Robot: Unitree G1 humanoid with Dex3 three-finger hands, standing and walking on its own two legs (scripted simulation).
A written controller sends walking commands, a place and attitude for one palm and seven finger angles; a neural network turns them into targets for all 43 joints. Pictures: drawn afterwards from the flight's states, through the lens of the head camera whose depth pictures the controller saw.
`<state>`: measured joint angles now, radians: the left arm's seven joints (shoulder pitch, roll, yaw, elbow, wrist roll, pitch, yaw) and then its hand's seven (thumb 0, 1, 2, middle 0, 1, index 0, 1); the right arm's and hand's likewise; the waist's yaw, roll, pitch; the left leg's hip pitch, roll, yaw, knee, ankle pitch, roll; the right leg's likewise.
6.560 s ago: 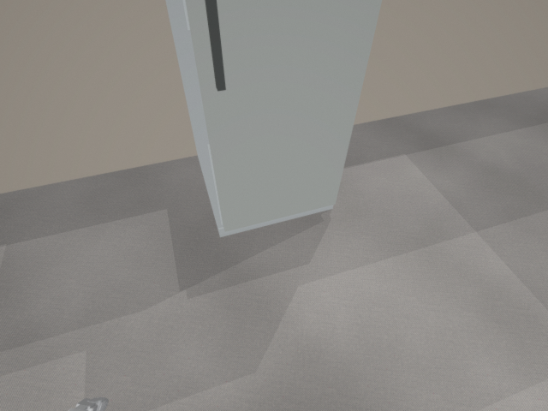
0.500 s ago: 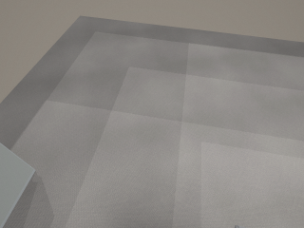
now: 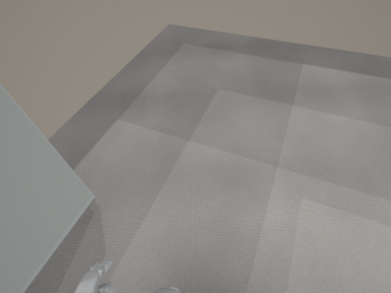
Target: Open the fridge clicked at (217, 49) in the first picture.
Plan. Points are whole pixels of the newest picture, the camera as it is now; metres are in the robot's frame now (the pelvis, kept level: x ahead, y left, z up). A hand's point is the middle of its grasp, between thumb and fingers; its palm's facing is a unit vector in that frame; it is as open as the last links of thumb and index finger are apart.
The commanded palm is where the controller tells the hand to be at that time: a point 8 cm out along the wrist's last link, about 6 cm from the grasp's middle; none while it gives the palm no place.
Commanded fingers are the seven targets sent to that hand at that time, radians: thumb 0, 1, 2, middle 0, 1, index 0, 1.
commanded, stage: turn to face it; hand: left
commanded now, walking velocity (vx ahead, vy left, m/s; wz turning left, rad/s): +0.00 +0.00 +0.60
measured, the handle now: out of the picture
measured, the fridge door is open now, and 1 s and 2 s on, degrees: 0 0 0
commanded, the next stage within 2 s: take the last steps up to it in 1.80 s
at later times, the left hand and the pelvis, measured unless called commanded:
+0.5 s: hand out of the picture -0.05 +0.28 -0.18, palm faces +0.34 -0.90 -0.27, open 7.4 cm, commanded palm none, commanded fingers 0.00 0.90 0.90 -0.20 -0.30 -0.20 -0.30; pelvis -0.02 +0.05 +0.00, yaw +17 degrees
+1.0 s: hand out of the picture +0.00 +0.24 -0.13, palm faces +0.54 -0.79 -0.30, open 7.3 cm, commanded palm none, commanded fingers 0.00 0.90 0.90 -0.20 -0.30 -0.20 -0.30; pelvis +0.00 +0.00 +0.00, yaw +35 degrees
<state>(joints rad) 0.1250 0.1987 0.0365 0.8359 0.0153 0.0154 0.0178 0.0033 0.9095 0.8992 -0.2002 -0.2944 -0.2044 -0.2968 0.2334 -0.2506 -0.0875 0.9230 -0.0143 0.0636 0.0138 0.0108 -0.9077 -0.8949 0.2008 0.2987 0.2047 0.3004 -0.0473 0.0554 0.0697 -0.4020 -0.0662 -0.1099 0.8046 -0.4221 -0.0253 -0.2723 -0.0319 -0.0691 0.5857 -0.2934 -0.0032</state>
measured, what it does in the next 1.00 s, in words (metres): steps on the spot, turning left: left foot, then right foot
